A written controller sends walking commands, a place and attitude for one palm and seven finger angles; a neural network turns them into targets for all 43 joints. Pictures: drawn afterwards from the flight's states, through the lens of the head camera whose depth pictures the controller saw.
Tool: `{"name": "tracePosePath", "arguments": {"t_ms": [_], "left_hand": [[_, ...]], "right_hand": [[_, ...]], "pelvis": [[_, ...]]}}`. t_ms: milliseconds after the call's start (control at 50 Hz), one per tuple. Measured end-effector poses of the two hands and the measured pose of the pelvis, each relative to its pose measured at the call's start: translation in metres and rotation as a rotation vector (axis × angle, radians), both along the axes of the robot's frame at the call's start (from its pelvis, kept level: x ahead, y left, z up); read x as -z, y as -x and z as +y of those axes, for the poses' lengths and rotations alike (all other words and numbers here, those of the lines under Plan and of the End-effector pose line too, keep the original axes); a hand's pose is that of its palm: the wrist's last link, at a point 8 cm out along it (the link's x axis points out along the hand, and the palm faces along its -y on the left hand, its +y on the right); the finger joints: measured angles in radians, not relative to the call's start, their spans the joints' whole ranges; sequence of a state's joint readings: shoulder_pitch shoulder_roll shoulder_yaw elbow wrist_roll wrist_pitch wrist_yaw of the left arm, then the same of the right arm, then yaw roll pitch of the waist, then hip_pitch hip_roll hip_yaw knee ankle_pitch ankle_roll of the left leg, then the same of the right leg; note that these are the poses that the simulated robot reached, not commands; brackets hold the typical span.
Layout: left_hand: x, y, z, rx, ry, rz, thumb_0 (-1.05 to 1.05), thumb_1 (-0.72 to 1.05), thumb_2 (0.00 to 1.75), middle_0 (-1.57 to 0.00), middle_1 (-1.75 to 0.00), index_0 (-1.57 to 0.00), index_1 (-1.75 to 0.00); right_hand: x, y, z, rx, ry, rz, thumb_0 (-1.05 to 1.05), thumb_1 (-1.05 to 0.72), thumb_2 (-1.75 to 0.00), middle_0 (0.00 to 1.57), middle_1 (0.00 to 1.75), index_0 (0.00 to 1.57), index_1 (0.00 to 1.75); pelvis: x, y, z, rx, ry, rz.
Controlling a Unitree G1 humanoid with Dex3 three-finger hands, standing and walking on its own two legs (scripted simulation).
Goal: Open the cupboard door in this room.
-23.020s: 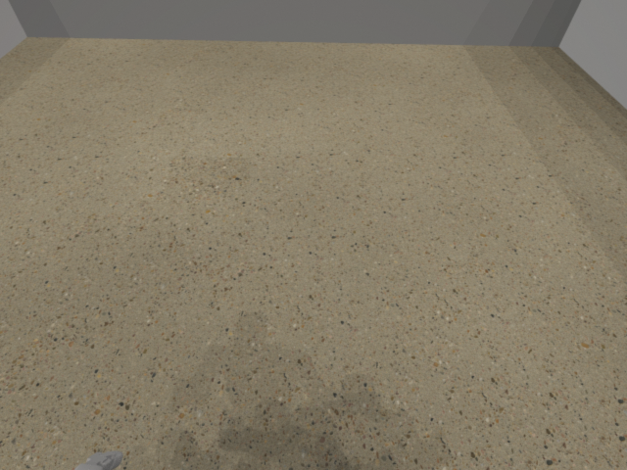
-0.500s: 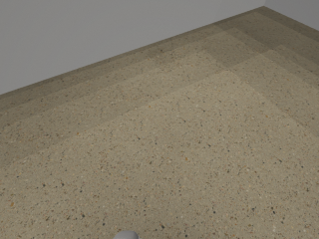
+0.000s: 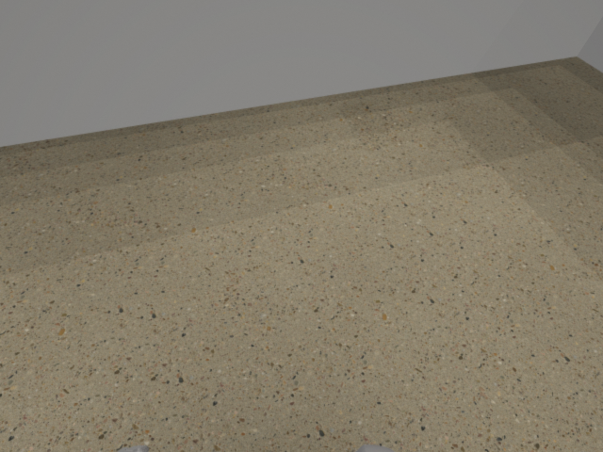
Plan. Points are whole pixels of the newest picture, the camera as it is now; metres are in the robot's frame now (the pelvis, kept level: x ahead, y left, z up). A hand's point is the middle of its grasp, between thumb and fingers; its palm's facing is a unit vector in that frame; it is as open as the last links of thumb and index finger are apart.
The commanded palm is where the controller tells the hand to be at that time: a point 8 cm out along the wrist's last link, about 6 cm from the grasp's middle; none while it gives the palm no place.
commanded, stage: turn or walk to find it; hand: left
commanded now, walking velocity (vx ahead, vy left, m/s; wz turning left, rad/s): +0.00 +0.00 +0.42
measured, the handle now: out of the picture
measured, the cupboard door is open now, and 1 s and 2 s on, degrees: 0 0 0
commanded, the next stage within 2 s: none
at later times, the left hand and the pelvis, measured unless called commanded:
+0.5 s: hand out of the picture -0.04 +0.16 -0.17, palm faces +0.27 -0.93 -0.25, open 7.4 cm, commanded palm none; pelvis -0.03 -0.03 +0.00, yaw +14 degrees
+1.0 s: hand out of the picture -0.05 +0.19 -0.16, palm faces +0.45 -0.85 -0.28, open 7.4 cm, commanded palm none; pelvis -0.04 -0.04 -0.01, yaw +26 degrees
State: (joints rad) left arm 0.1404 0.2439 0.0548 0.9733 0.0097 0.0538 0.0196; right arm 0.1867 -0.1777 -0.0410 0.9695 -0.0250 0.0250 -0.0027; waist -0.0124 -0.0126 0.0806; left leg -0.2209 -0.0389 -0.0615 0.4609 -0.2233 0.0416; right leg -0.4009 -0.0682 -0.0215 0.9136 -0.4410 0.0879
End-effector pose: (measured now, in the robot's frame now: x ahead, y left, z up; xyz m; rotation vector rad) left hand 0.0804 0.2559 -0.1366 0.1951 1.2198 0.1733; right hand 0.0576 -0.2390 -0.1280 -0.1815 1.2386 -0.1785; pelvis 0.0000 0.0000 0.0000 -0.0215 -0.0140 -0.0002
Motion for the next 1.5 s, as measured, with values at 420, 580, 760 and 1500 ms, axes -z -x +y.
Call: {"name": "tracePosePath", "arguments": {"t_ms": [420, 580, 760, 1500], "left_hand": [[-0.013, 0.1, -0.057, -0.205, -0.021, 0.028, 0.0, 0.91, 0.9, -0.2, -0.3, -0.2, -0.3], [0.016, 0.174, -0.029, -0.353, 0.02, 0.114, 0.0, 0.91, 0.9, -0.2, -0.3, -0.2, -0.3], [0.012, 0.202, -0.004, -0.433, 0.016, 0.134, 0.01, 0.91, 0.9, -0.2, -0.3, -0.2, -0.3], [0.022, 0.309, -0.094, -0.78, 0.05, 0.138, 0.0, 0.91, 0.9, -0.2, -0.3, -0.2, -0.3]], "right_hand": [[0.022, 0.002, -0.053, -0.156, -0.024, 0.126, 0.01, -0.91, -0.9, 0.19, 0.3, 0.19, 0.29], [0.014, -0.048, -0.008, -0.323, 0.031, 0.023, 0.01, -0.91, -0.9, 0.19, 0.3, 0.19, 0.29], [-0.004, -0.069, 0.039, -0.427, 0.021, -0.06, 0.0, -0.91, -0.9, 0.2, 0.3, 0.2, 0.29], [0.013, -0.102, 0.062, -0.754, 0.019, -0.014, 0.01, -0.91, -0.9, 0.19, 0.3, 0.19, 0.29]], "pelvis": [[0.001, 0.022, -0.044, -0.211, -0.063, -0.001], [0.014, 0.036, -0.017, -0.301, -0.028, 0.011], [0.005, 0.046, -0.006, -0.36, -0.014, -0.001], [0.017, 0.068, -0.038, -0.707, -0.03, 0.018]]}}
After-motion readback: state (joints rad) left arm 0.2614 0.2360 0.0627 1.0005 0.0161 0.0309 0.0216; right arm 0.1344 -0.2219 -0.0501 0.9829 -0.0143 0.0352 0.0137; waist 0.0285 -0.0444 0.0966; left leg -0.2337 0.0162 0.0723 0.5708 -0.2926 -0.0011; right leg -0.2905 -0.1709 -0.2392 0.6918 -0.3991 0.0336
